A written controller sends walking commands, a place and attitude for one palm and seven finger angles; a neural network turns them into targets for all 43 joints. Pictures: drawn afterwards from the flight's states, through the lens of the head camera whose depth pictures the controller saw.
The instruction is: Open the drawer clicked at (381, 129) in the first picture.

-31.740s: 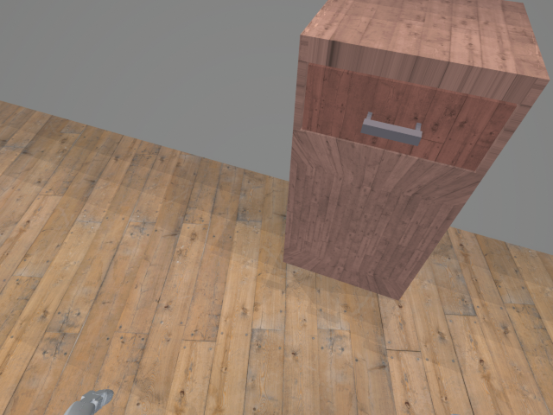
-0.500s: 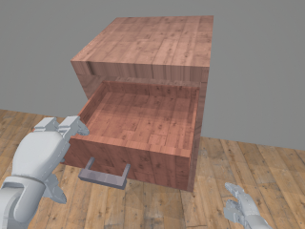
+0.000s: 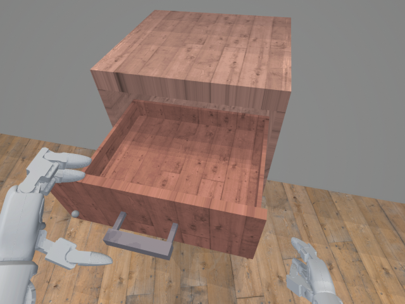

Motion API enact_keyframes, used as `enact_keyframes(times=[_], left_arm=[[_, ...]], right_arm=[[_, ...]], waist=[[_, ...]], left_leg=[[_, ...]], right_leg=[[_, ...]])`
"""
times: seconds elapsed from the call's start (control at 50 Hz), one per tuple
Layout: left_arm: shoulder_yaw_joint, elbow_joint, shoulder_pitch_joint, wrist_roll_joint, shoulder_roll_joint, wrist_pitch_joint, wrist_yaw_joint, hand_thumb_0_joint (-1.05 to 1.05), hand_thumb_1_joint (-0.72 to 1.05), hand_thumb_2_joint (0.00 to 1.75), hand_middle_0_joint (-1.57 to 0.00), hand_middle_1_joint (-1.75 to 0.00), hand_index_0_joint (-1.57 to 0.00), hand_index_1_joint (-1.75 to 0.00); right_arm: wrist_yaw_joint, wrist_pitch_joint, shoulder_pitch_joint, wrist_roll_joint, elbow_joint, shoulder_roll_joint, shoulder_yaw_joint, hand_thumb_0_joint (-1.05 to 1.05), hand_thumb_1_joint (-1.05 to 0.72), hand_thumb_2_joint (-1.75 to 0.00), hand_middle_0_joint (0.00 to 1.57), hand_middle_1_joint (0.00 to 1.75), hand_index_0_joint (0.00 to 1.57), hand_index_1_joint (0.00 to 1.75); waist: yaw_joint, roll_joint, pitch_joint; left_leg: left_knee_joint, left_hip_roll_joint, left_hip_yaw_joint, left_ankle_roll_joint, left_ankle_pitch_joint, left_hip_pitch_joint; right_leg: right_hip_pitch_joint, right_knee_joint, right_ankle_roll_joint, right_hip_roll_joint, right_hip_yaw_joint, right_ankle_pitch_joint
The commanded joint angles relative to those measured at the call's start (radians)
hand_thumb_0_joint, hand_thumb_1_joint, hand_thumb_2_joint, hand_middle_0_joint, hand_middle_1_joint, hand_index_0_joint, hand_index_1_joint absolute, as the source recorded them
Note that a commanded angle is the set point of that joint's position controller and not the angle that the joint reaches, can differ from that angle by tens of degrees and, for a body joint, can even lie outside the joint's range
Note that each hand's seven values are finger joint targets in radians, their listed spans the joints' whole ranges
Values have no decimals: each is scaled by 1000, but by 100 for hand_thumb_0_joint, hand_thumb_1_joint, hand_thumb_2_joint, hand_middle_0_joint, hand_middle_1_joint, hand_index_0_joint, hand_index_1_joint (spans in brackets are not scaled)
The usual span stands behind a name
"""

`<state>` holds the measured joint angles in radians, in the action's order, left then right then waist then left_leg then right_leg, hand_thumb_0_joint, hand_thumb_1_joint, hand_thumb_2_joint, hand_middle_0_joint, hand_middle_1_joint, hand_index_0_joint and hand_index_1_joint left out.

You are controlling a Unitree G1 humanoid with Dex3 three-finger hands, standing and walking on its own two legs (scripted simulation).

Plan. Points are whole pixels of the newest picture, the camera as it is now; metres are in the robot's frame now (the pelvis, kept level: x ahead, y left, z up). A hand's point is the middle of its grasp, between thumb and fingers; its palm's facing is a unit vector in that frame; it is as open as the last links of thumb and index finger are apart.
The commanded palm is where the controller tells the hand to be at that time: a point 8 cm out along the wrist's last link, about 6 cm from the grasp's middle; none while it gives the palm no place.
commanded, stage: draw the hand back to the body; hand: left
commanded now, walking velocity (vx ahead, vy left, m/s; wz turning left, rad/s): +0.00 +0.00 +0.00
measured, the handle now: (143, 233) +0.24 +0.15 +0.02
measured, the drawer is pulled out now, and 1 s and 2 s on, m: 0.28 0.28 0.28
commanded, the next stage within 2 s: step back with the hand held close in 0.84 s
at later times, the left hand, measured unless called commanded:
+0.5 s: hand (58, 204) +0.20 +0.22 +0.19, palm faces +0.38 -0.82 -0.43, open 9.8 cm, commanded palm +0.14 +0.27 +0.21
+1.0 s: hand (61, 210) +0.19 +0.21 +0.20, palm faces +0.43 -0.79 -0.44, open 7.4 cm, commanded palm +0.13 +0.25 +0.21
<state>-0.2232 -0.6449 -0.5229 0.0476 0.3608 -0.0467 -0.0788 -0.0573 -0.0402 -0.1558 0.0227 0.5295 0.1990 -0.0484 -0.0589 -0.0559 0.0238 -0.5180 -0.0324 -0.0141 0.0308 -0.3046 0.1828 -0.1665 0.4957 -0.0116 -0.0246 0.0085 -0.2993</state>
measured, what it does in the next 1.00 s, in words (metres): stands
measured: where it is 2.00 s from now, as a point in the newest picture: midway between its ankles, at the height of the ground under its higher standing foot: outside the picture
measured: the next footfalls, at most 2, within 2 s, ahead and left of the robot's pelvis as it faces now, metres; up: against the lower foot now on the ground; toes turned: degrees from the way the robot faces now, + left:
right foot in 1.96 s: -0.08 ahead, -0.12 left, +0.00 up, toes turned -1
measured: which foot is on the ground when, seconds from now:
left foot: down 0.00-1.00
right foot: down 0.00-1.00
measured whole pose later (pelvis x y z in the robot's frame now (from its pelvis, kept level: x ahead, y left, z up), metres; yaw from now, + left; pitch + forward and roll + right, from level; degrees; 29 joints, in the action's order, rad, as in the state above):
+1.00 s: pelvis +0.00 -0.03 +0.00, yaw +1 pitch -1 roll +0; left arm -0.35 -0.55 -0.53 -0.09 0.37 -0.14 -0.10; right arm -0.07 -0.09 -0.18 0.03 0.61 0.22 -0.02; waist -0.05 -0.08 0.00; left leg -0.49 0.00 -0.05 -0.01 -0.29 0.17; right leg -0.14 0.45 -0.05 -0.06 -0.03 -0.29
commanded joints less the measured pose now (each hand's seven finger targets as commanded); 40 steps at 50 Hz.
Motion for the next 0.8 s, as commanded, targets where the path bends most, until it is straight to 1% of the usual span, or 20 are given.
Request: enact_keyframes(times=[0.0, 0.02, 0.04, 0.08, 0.1, 0.14, 0.18, 0.26, 0.3, 0.34, 0.36, 0.42, 0.44, 0.5, 0.54, 0.58, 0.62, 0.68, 0.74, 0.78], left_arm=[[-89, -311, 34, -90, 106, -121, -59, 0, -18, 43, -28, -100, -28, -100], [-84, -318, 58, -89, 110, -120, -59, 0, -15, 45, -27, -98, -27, -98], [-108, -292, 71, -91, 130, -119, -64, 0, -12, 47, -27, -95, -27, -95], [-95, -253, 73, -94, 108, -117, -59, 0, -5, 50, -27, -91, -27, -91], [-108, -243, 77, -97, 113, -118, -57, 0, -1, 51, -26, -88, -26, -88], [-125, -211, 63, -104, 113, -116, -52, 0, 6, 54, -26, -84, -26, -84], [-132, -204, 51, -110, 106, -119, -46, 0, 13, 57, -25, -80, -25, -80], [-172, -215, 5, -122, 126, -122, -41, 0, 27, 63, -25, -70, -25, -70], [-178, -217, -10, -124, 126, -122, -41, 0, 34, 66, -24, -66, -24, -66], [-203, -236, -4, -125, 152, -124, -45, 0, 41, 69, -24, -62, -24, -62], [-215, -234, -10, -123, 161, -125, -49, 0, 44, 70, -23, -59, -23, -59], [-221, -187, -8, -128, 158, -117, -52, 0, 55, 75, -22, -52, -22, -52], [-232, -185, 10, -130, 166, -117, -55, 0, 58, 76, -22, -50, -22, -50], [-241, -122, 13, -133, 167, -115, -58, 0, 69, 81, -22, -43, -22, -43], [-238, -133, 40, -134, 168, -115, -56, 0, 76, 84, -21, -39, -21, -39], [-212, -130, 27, -132, 149, -119, -54, 0, 83, 87, -21, -34, -21, -34], [-206, -145, 32, -131, 153, -120, -54, 0, 90, 90, -20, -30, -20, -30], [-203, -150, 35, -131, 157, -123, -56, 0, 90, 90, -20, -30, -20, -30], [-235, -149, 42, -133, 186, -126, -60, 0, 90, 90, -20, -30, -20, -30], [-236, -129, 30, -134, 178, -130, -60, 0, 90, 90, -20, -30, -20, -30]], right_arm=[[-15, -135, 98, -10, -136, 91, 29, 0, -90, -90, 20, 30, 20, 30], [-12, -143, 93, -11, -129, 93, 27, 0, -90, -90, 20, 30, 20, 30], [-13, -149, 92, -13, -111, 99, 28, 0, -90, -90, 20, 30, 20, 30], [-10, -152, 87, -13, -103, 98, 27, 0, -90, -90, 20, 30, 20, 30], [-8, -150, 84, -13, -100, 100, 29, 0, -90, -90, 20, 30, 20, 30], [-8, -145, 88, -13, -93, 103, 35, 0, -90, -90, 20, 30, 20, 30], [-5, -136, 87, -12, -94, 102, 39, 0, -90, -90, 20, 30, 20, 30], [-3, -125, 100, -10, -93, 103, 49, 0, -90, -90, 20, 30, 20, 30], [-2, -118, 98, -7, -91, 102, 53, 0, -90, -90, 20, 30, 20, 30], [-5, -119, 106, -3, -88, 107, 56, 0, -90, -90, 20, 30, 20, 30], [-7, -118, 99, -4, -86, 102, 56, 0, -90, -90, 20, 30, 20, 30], [-14, -106, 98, 2, -82, 103, 59, 0, -90, -90, 20, 30, 20, 30], [-17, -105, 103, 3, -80, 107, 61, 0, -90, -90, 20, 30, 20, 30], [-24, -96, 107, 7, -75, 104, 62, 0, -90, -90, 20, 30, 20, 30], [-26, -96, 115, 7, -74, 109, 63, 0, -90, -90, 20, 30, 20, 30], [-24, -100, 111, 5, -74, 105, 61, 0, -90, -90, 20, 30, 20, 30], [-22, -106, 115, 5, -77, 107, 61, 0, -90, -90, 20, 30, 20, 30], [-21, -112, 119, 5, -77, 106, 59, 0, -90, -90, 20, 30, 20, 30], [-26, -113, 127, 6, -75, 106, 60, 0, -90, -90, 20, 30, 20, 30], [-26, -113, 126, 7, -74, 98, 57, 0, -90, -90, 20, 30, 20, 30]], waist=[[0, -66, -159], [2, -116, -134], [4, -94, -82], [8, -80, -49], [6, -91, -54], [3, -64, -53], [3, -21, -86], [-3, -7, -163], [0, 4, -172], [1, -38, -186], [-1, -31, -196], [6, 3, -161], [9, -10, -152], [8, 31, -109], [9, -5, -118], [9, -12, -122], [7, -7, -128], [6, 0, -119], [3, -1, -102], [2, 4, -94]], left_leg=[[89, 90, -17, -25, 371, -89], [94, 90, -21, -35, 384, -80], [97, 94, -32, -41, 372, -48], [107, 95, -30, -44, 355, -37], [112, 95, -33, -49, 354, -34], [110, 99, -34, -51, 381, -35], [106, 101, -29, -52, 409, -46], [89, 97, -18, -49, 469, -71], [83, 98, -14, -50, 480, -79], [75, 95, -11, -50, 488, -84], [73, 92, -8, -48, 490, -83], [76, 89, 1, -39, 425, -80], [76, 85, 0, -37, 404, -71], [83, 81, 5, -27, 344, -55], [80, 77, 7, -22, 337, -61], [81, 77, 7, -21, 341, -67], [78, 74, 7, -17, 336, -71], [81, 73, 4, -16, 312, -68], [84, 72, 3, -15, 274, -59], [83, 71, 9, -13, 267, -54]], right_leg=[[36, -58, -16, 49, -45, 235], [33, -62, -20, 49, -43, 235], [25, -67, -25, 43, -47, 231], [18, -74, -25, 42, -51, 228], [26, -73, -27, 43, -53, 223], [34, -74, -29, 41, -54, 245], [46, -67, -23, 44, -57, 270], [77, -65, -18, 49, -54, 338], [71, -68, -15, 48, -55, 346], [75, -70, -17, 49, -48, 358], [78, -69, -14, 51, -51, 371], [49, -84, -10, 50, -48, 351], [50, -88, -13, 51, -46, 345], [29, -97, -9, 51, -45, 323], [35, -102, -10, 56, -35, 331], [32, -95, -7, 57, -41, 327], [31, -97, -5, 58, -37, 330], [27, -100, -6, 57, -37, 306], [20, -114, -8, 56, -28, 278], [19, -113, -6, 59, -27, 281]])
